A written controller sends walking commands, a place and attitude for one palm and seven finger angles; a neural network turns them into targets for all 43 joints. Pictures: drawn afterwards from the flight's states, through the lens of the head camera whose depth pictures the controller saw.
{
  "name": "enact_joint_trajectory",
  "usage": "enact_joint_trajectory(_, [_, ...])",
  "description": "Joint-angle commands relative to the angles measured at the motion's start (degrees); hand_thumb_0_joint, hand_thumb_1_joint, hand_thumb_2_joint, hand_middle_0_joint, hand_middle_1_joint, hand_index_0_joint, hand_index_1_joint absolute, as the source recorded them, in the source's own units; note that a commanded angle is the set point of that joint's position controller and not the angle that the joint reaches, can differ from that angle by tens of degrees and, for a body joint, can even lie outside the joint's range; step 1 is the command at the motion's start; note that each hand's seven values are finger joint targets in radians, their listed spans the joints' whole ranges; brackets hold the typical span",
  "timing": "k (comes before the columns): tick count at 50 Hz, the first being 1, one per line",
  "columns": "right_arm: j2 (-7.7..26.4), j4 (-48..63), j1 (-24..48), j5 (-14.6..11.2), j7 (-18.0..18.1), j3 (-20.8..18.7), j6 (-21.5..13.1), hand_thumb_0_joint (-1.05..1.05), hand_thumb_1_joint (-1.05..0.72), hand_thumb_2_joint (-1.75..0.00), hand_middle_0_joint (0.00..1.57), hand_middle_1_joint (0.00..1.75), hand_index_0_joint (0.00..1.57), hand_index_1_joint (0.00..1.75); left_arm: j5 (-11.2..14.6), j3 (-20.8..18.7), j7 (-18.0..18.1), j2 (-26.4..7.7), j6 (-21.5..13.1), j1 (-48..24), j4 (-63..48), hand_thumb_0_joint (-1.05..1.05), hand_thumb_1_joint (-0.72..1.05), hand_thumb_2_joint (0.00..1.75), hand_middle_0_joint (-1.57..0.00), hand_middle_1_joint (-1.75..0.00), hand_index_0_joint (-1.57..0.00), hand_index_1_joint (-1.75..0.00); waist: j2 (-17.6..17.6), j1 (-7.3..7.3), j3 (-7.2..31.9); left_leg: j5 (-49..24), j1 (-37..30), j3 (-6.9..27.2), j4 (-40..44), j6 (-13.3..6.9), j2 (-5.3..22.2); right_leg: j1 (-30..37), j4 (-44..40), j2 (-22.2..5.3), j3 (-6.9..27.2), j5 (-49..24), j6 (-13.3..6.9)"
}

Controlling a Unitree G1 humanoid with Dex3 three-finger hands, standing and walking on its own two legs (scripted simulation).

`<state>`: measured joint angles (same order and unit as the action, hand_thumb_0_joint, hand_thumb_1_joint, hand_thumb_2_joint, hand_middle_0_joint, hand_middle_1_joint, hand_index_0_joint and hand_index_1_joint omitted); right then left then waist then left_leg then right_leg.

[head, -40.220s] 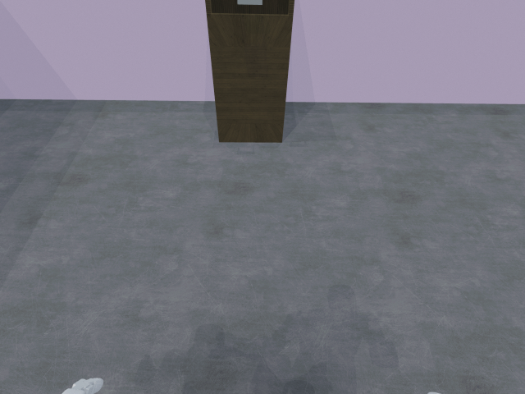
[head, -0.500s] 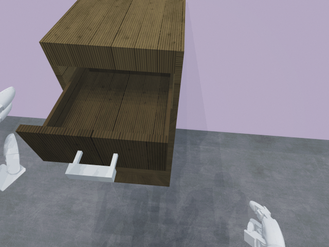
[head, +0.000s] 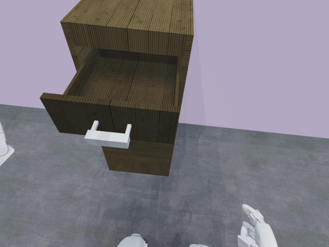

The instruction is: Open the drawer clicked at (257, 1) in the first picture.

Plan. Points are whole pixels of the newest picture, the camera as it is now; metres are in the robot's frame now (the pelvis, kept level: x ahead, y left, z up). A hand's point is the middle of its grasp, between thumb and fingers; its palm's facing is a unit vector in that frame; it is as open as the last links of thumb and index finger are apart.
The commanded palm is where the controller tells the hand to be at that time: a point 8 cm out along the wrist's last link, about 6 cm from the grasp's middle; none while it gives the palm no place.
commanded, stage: step back with the hand held close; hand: left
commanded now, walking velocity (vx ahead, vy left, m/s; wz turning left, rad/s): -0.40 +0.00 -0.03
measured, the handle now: (110, 132) +0.38 +0.17 +0.05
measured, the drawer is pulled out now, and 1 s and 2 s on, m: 0.24 0.24 0.24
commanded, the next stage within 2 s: stop stepping back and stand still in 0.12 s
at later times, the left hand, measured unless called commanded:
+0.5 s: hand out of the picture +0.11 +0.21 +0.22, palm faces +0.35 -0.79 -0.50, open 7.4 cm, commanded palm +0.03 +0.26 +0.24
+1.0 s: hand out of the picture +0.06 +0.19 +0.22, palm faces +0.42 -0.78 -0.47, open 7.4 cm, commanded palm -0.01 +0.24 +0.24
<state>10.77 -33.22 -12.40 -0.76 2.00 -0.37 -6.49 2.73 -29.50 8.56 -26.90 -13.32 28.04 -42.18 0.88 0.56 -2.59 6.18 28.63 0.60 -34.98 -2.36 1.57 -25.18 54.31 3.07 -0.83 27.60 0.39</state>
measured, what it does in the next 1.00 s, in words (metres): walks backwards: right foot, then left foot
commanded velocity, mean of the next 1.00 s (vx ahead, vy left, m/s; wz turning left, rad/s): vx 0.03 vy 0.03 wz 0.00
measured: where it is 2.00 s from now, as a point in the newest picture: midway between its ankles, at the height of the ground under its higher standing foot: outside the picture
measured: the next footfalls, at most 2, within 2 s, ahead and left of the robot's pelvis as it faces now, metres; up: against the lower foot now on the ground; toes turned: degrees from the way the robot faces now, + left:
right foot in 0.16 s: -0.09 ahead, -0.11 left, +0.00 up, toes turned -1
left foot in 0.36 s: -0.06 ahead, +0.10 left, +0.00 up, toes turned +3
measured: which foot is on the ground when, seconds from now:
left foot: down 0.00-0.16, up 0.18-0.34, down 0.36-1.00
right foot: up 0.00-0.14, down 0.16-1.00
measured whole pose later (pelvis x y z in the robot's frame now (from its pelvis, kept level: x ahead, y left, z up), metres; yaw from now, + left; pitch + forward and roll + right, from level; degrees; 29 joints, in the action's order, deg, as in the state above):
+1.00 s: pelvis -0.13 -0.04 +0.01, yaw +2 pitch -1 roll +0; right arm 10.4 -37.1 -15.1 -0.5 1.2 1.1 -5.6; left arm 1.5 -23.6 8.0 -23.7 -11.5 32.4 -38.0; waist 0.8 1.3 0.7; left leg 18.6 21.3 0.6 -41.0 -0.5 0.6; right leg -13.9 31.4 3.1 -4.4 17.0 -4.3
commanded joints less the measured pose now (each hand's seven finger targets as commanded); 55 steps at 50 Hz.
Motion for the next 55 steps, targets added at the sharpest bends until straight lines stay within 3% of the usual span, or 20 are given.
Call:
enact_joint_trajectory(1, [7.8, 7.1, 5.2, 0.5, -0.8, -2.5, -4.5, 0.0, -0.9, -0.9, 0.2, 0.3, 0.2, 0.3, 1.2, -5.5, 1.0, -7.3, -3.7, 1.9, -11.1, 0.0, 0.9, 0.9, -0.2, -0.3, -0.2, -0.3, 9.4, -0.35, 10.0, 18.0, -5.8, 14.8, 20.2, -4.9, 13.2, 4.6, -1.6, -0.6, -0.2, 3.0, 0.0])
enact_joint_trajectory(6, [7.9, 6.4, 7.3, 0.6, -1.2, -1.6, -4.4, 0.0, -0.9, -0.9, 0.2, 0.3, 0.2, 0.3, 2.6, -6.1, -1.0, -9.5, -4.4, 1.2, -11.9, 0.0, 0.9, 0.9, -0.2, -0.3, -0.2, -0.3, 11.6, -1.42, 11.0, 15.1, -5.5, 8.2, 16.0, 0.0, 8.0, 16.8, -31.6, -0.7, -2.2, -6.7, -2.6])
enact_joint_trajectory(8, [6.9, 5.9, 6.9, -0.5, -0.9, -1.9, -3.4, 0.0, -0.9, -0.9, 0.2, 0.3, 0.2, 0.3, 2.5, -8.0, -1.3, -12.7, -5.3, 0.5, -10.7, 0.0, 0.9, 0.9, -0.2, -0.3, -0.2, -0.3, -7.6, -0.71, 10.0, 15.2, -11.4, -2.4, -10.8, 5.0, -1.6, 4.7, -44.2, -16.5, 10.9, -14.7, -8.0])
enact_joint_trajectory(9, [7.8, 5.6, 7.2, -1.6, -0.7, -3.3, -3.5, 0.0, -0.9, -0.9, 0.2, 0.3, 0.2, 0.3, 2.8, -7.3, -1.2, -12.5, -4.9, 0.5, -10.6, 0.0, 0.9, 0.9, -0.2, -0.3, -0.2, -0.3, -17.2, -1.99, 11.6, 20.9, -8.3, -0.8, -29.8, 5.9, -6.1, -1.0, -44.7, -24.5, 19.2, -18.5, -12.1])
enact_joint_trajectory(11, [4.0, 6.0, 8.4, -0.5, 0.1, -1.6, -1.6, 0.0, -0.9, -0.9, 0.2, 0.3, 0.2, 0.3, 1.6, -5.4, -0.8, -7.7, -2.9, 4.4, -5.9, 0.0, 0.9, 0.9, -0.2, -0.3, -0.2, -0.3, -10.4, 0.03, 8.7, 23.0, 4.6, 2.4, -32.0, 4.9, -1.8, 11.9, -32.6, -21.9, 8.9, -51.8, -11.5])
enact_joint_trajectory(14, [5.2, 7.9, 8.9, -0.5, 1.7, -0.3, 0.0, 0.0, -0.9, -0.9, 0.2, 0.3, 0.2, 0.3, 0.3, -6.3, 0.3, -9.0, -2.2, 4.1, -7.4, 0.0, 0.9, 0.9, -0.2, -0.3, -0.2, -0.3, -6.4, 0.77, 8.0, 16.9, -2.4, -1.3, -4.1, 3.1, -0.5, 17.8, -26.6, -16.9, 4.7, -58.0, -7.2])
enact_joint_trajectory(16, [6.7, 8.4, 6.2, -0.3, 1.9, -0.6, -0.5, 0.0, -0.9, -0.9, 0.2, 0.3, 0.2, 0.3, 0.7, -4.6, 1.0, -7.3, -1.8, 4.9, -9.0, 0.0, 0.9, 0.9, -0.2, -0.3, -0.2, -0.3, -1.4, 1.58, 10.7, -1.8, -12.8, -2.7, 15.5, 2.3, -0.4, 19.1, -21.2, -12.1, 1.8, -48.9, -3.0])
enact_joint_trajectory(18, [9.3, 9.5, 4.9, -0.8, 1.1, -2.7, -1.6, 0.0, -0.9, -0.9, 0.2, 0.3, 0.2, 0.3, 0.6, -4.2, 1.4, -8.3, -2.1, 3.8, -12.8, 0.0, 0.9, 0.9, -0.2, -0.3, -0.2, -0.3, 4.7, -0.55, 13.9, -29.0, -23.9, 6.9, 10.3, -1.2, 11.1, 10.8, -20.4, -6.7, 0.5, -22.0, -0.1])
enact_joint_trajectory(19, [10.1, 10.2, 4.5, -1.7, 0.6, -3.5, -2.1, 0.0, -0.9, -0.9, 0.2, 0.3, 0.2, 0.3, 0.6, -2.9, 0.9, -7.5, -1.6, 5.4, -10.9, 0.0, 0.9, 0.9, -0.2, -0.3, -0.2, -0.3, 3.2, -0.71, 14.1, -29.5, -27.2, 6.8, 9.1, -1.1, 11.7, 8.5, -21.2, -4.9, 0.5, -14.3, -0.4])
enact_joint_trajectory(21, [7.4, 9.7, 4.7, 0.1, 0.2, -1.8, -2.2, 0.0, -0.9, -0.9, 0.2, 0.3, 0.2, 0.3, 0.6, -4.7, 0.8, -8.9, -1.0, 5.7, -14.3, 0.0, 0.9, 0.9, -0.2, -0.3, -0.2, -0.3, 14.8, 0.27, 11.9, -22.7, -21.1, 10.9, 14.7, -0.9, 10.4, 8.6, -19.6, -2.5, -2.0, -4.9, 0.3])
enact_joint_trajectory(27, [8.0, 9.2, 6.7, -0.5, 0.2, -1.7, -2.2, 0.0, -0.9, -0.9, 0.2, 0.3, 0.2, 0.3, 0.3, -4.6, 1.4, -7.4, -0.5, 7.1, -9.9, 0.0, 0.9, 0.9, -0.2, -0.3, -0.2, -0.3, 4.1, 0.48, 5.3, 25.7, -1.6, 4.2, 16.0, 0.7, 3.9, 18.1, -32.5, -4.5, 0.5, -1.9, -1.1])
enact_joint_trajectory(30, [8.2, 7.7, 5.2, 0.1, 1.0, -2.8, -0.7, 0.0, -0.9, -0.9, 0.2, 0.3, 0.2, 0.3, 0.0, -3.2, 1.8, -7.8, -0.5, 2.1, -8.9, 0.0, 0.9, 0.9, -0.2, -0.3, -0.2, -0.3, -5.9, 1.61, 3.0, 18.1, -10.3, -0.6, -6.3, 2.1, -1.8, 0.3, -43.6, -15.0, 16.3, 15.5, -7.7])
enact_joint_trajectory(32, [8.1, 6.0, 4.6, 0.5, 0.9, -2.4, -0.6, 0.0, -0.9, -0.9, 0.2, 0.3, 0.2, 0.3, -0.2, -1.6, 1.7, -6.8, -0.4, -1.5, -6.2, 0.0, 0.9, 0.9, -0.2, -0.3, -0.2, -0.3, -8.1, 1.9, 3.8, 13.8, -11.6, -1.1, -10.6, 1.4, -0.9, 0.0, -42.4, -18.1, 15.4, 9.3, -8.8])
enact_joint_trajectory(35, [8.3, 5.8, 4.7, 0.6, 1.8, -1.8, -0.8, 0.0, -0.9, -0.9, 0.2, 0.3, 0.2, 0.3, -0.9, 0.6, 1.6, -5.6, -0.2, -4.6, -1.9, 0.0, 0.9, 0.9, -0.2, -0.3, -0.2, -0.3, -3.9, 1.98, -0.4, 19.4, -15.9, 0.1, 3.7, -0.1, 0.6, -5.0, -37.1, -13.5, 8.5, 13.9, -5.8])
enact_joint_trajectory(37, [9.6, 7.3, 4.7, 0.7, 1.5, -1.9, -1.2, 0.0, -0.9, -0.9, 0.2, 0.3, 0.2, 0.3, -1.0, 1.2, 1.4, -5.0, -0.7, -5.6, -4.9, 0.0, 0.9, 0.9, -0.2, -0.3, -0.2, -0.3, 9.5, 1.57, -0.9, 28.8, -11.5, 14.0, 17.8, -3.7, 7.5, -0.8, -21.9, -4.0, 2.4, 3.0, -2.3])
enact_joint_trajectory(39, [7.5, 7.7, 5.2, 0.1, 1.6, -1.3, -2.0, 0.0, -0.9, -0.9, 0.2, 0.3, 0.2, 0.3, -2.0, -2.2, 1.7, -8.7, -1.0, -6.2, -7.1, 0.0, 0.9, 0.9, -0.2, -0.3, -0.2, -0.3, 15.4, 0.73, 1.7, 45.9, -2.2, 24.2, 28.3, -6.3, 14.8, 4.7, -3.6, -1.1, -1.1, -1.4, 0.0])
enact_joint_trajectory(44, [7.4, 6.8, 5.8, 0.4, 0.5, -0.8, -3.2, 0.0, -0.9, -0.9, 0.2, 0.3, 0.2, 0.3, -1.5, -1.7, 1.4, -7.2, -0.6, 2.4, -7.8, 0.0, 0.9, 0.9, -0.2, -0.3, -0.2, -0.3, 6.3, -0.46, 3.5, 24.7, -0.1, 7.0, 16.1, -2.6, 6.6, 18.5, -27.4, -2.7, -1.8, -7.7, -0.8])
enact_joint_trajectory(48, [7.6, 6.0, 4.5, 0.0, -0.1, -2.5, -2.4, 0.0, -0.9, -0.9, 0.2, 0.3, 0.2, 0.3, -0.2, -2.6, 1.4, -7.6, -1.7, -0.1, -7.1, 0.0, 0.9, 0.9, -0.2, -0.3, -0.2, -0.3, -9.5, 0.29, 4.4, 14.7, -0.9, 0.3, -12.8, 1.9, -1.0, 14.1, -43.3, -20.5, 24.9, -5.3, -9.2])
enact_joint_trajectory(51, [6.5, 5.6, 3.9, 0.3, -0.1, -1.6, -1.6, 0.0, -0.9, -0.9, 0.2, 0.3, 0.2, 0.3, 0.0, -3.4, 1.6, -7.2, -2.5, 1.9, -4.4, 0.0, 0.9, 0.9, -0.2, -0.3, -0.2, -0.3, -5.4, 0.97, 5.5, 14.6, -2.7, 1.9, -7.9, 1.8, 1.0, 17.3, -37.8, -19.2, 15.7, -25.3, -9.6])
enact_joint_trajectory(55, [7.3, 6.0, 5.1, 0.4, 0.8, -1.6, -1.8, 0.0, -0.9, -0.9, 0.2, 0.3, 0.2, 0.3, 0.0, -1.5, 1.8, -5.9, -2.7, 2.9, -4.5, 0.0, 0.9, 0.9, -0.2, -0.3, -0.2, -0.3, 0.7, 0.19, 5.1, 0.9, -17.3, 1.2, 11.9, 0.3, 2.2, 13.2, -33.4, -10.4, 6.2, -21.4, -2.9])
